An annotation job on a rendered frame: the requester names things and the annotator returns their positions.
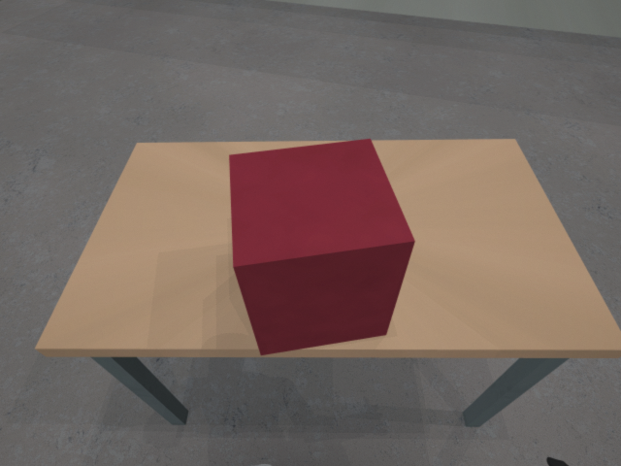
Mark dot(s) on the table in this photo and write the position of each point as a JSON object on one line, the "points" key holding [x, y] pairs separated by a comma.
{"points": [[492, 273]]}

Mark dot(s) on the carton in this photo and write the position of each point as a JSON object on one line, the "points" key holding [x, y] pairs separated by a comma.
{"points": [[320, 244]]}

